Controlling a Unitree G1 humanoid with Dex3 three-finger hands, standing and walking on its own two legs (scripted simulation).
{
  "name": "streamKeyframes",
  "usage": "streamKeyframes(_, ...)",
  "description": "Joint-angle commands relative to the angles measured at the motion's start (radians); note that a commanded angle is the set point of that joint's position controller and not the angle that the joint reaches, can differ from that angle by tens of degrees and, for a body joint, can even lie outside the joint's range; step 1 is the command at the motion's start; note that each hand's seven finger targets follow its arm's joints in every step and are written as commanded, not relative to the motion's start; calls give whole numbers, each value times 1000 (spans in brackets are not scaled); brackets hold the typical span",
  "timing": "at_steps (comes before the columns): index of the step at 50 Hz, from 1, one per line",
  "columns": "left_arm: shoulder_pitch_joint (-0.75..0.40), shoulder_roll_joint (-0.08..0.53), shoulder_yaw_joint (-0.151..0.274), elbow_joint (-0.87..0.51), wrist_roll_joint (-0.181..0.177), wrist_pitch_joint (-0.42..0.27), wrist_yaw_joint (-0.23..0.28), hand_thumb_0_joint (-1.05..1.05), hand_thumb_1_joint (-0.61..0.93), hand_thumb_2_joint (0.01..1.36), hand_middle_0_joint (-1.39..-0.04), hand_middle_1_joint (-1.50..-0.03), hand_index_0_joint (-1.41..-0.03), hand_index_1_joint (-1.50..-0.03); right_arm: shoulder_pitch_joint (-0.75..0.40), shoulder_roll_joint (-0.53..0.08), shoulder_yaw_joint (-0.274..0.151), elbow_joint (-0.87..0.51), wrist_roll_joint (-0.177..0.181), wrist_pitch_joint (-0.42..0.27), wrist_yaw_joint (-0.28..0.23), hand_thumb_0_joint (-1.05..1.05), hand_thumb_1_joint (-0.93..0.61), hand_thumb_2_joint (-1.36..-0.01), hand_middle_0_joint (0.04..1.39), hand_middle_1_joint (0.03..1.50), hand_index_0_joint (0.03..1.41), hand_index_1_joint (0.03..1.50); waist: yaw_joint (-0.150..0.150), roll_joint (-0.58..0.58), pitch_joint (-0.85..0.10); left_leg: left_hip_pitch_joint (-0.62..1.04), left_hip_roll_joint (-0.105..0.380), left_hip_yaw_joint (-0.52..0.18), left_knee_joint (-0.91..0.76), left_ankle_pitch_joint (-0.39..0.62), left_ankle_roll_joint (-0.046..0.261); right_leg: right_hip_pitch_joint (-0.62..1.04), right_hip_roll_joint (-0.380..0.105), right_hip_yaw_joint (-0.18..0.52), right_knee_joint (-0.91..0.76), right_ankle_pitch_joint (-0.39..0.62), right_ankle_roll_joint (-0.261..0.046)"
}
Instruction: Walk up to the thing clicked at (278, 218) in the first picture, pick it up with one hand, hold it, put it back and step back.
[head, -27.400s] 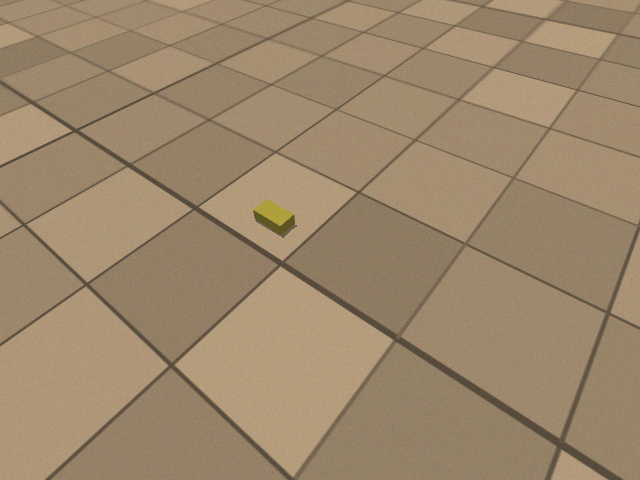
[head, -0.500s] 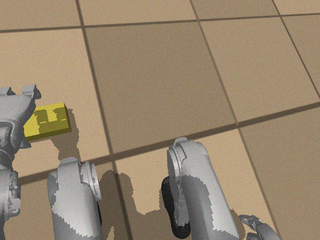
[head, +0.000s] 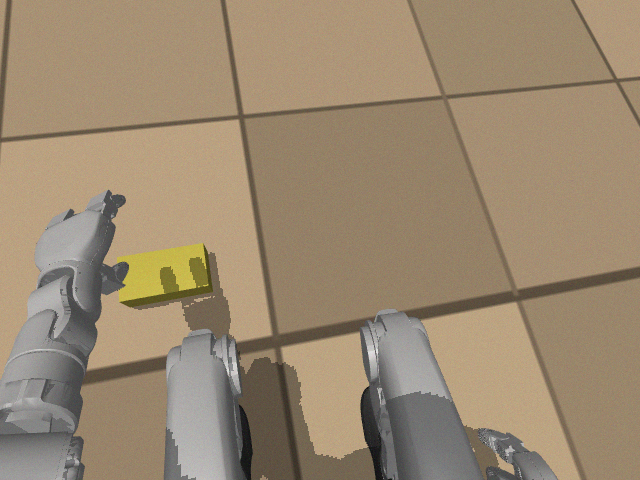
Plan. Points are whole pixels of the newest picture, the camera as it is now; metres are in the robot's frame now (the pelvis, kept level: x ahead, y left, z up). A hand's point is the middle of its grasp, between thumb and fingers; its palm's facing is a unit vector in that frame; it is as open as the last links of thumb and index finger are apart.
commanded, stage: home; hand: left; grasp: from above
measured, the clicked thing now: (166, 275) +0.47 +0.27 -0.39
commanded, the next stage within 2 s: none
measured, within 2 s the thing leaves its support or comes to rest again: neither
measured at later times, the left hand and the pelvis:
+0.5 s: hand (50, 395) +0.25 +0.21 +0.09, palm faces -0.02 -0.92 -0.40, open 7.4 cm; pelvis +0.02 -0.01 +0.18, yaw +5 degrees
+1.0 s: hand out of the picture +0.22 +0.20 +0.25, palm faces +0.18 -0.96 -0.21, open 7.4 cm; pelvis +0.08 +0.00 +0.29, yaw +7 degrees
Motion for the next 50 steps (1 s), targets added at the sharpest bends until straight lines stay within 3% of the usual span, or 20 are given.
streamKeyframes(1,-23,126,16,-349,-163,35,-49,0,899,898,-198,-297,-199,-296,50,-214,-76,-124,23,-20,-38,0,-899,-900,200,300,200,300,27,68,-537,555,-22,63,-389,67,46,377,26,-85,-344,156,-100)
streamKeyframes(4,28,131,39,-507,-243,49,-58,0,899,898,-198,-296,-199,-296,20,-205,-72,-157,31,-26,-58,0,-899,-900,200,300,200,300,46,85,-543,646,-14,60,-455,81,42,436,20,-76,-403,158,-101)
streamKeyframes(7,91,66,22,-618,-310,70,-54,0,899,898,-198,-296,-199,-296,-6,-190,-69,-177,37,-43,-80,0,-899,-900,200,300,200,300,34,91,-538,715,-12,74,-498,108,39,494,17,-63,-465,181,-100)
streamKeyframes(8,158,52,25,-596,-333,85,-52,0,899,898,-198,-296,-199,-296,-16,-189,-67,-176,39,-51,-89,0,-899,-900,200,300,200,300,40,72,-510,731,-12,71,-524,103,38,511,14,-61,-486,173,-98)
streamKeyframes(10,210,46,36,-680,-381,109,-47,0,900,899,-199,-297,-199,-296,-33,-182,-64,-194,43,-66,-102,0,-899,-900,200,300,200,300,50,74,-498,773,-12,77,-567,86,39,567,13,-52,-543,155,-97)
streamKeyframes(14,335,-11,21,-771,-485,167,-48,0,900,899,-199,-297,-199,-297,-73,-181,-55,-221,52,-93,-135,0,-899,-900,200,300,200,300,45,90,-439,879,-10,51,-688,17,32,619,8,-50,-623,99,-94)
streamKeyframes(18,472,-37,26,-888,-597,232,-41,0,900,899,-199,-298,-199,-297,-83,-161,-40,-261,60,-110,-161,0,-900,-900,200,300,200,300,47,71,-445,981,-19,66,-769,45,35,757,7,-35,-732,120,-91)
streamKeyframes(21,569,-63,36,-913,-678,281,-32,0,900,899,-199,-298,-199,-298,-76,-142,-19,-272,64,-126,-184,0,-900,-900,200,300,200,300,37,45,-366,1030,-17,60,-837,60,35,829,7,-35,-802,132,-88)
streamKeyframes(27,731,-130,46,-993,-778,364,-19,0,900,899,-199,-298,-199,-298,-22,-110,13,-289,69,-165,-237,0,-900,-900,200,300,200,300,41,36,-283,1170,-15,48,-992,128,28,997,9,-37,-951,192,-87)
streamKeyframes(30,811,-158,59,-1044,-824,394,-19,0,900,899,-199,-298,-199,-298,6,-98,23,-293,70,-191,-266,0,-900,-900,200,300,200,300,43,27,-264,1243,-18,67,-1048,213,28,1110,12,-39,-1028,262,-84)
streamKeyframes(31,829,-169,55,-1063,-834,400,-21,0,900,899,-199,-298,-199,-298,16,-96,23,-291,67,-200,-274,0,-900,-900,200,300,200,300,36,37,-254,1266,-18,73,-1062,252,27,1137,13,-41,-1047,300,-82)
streamKeyframes(38,1012,-214,65,-1172,-880,444,-38,0,900,899,-199,-298,-199,-297,51,-82,29,-325,61,-246,-312,0,-900,-900,200,300,200,300,63,24,-149,1400,-22,83,-1207,343,22,1285,19,-67,-1188,372,-76)
streamKeyframes(45,1099,-227,52,-1202,-870,451,-72,0,900,899,-199,-297,-199,-297,58,-89,13,-330,47,-279,-318,0,-900,-900,200,300,200,300,69,2,-64,1454,-26,93,-1276,369,23,1333,27,-90,-1253,382,-71)
streamKeyframes(50,1067,-226,49,-1176,-863,443,-92,0,900,899,-199,-298,-199,-297,61,-102,5,-316,41,-299,-314,0,-900,-900,200,300,200,300,58,-23,-35,1476,-32,111,-1276,390,27,1342,23,-88,-1268,401,-66)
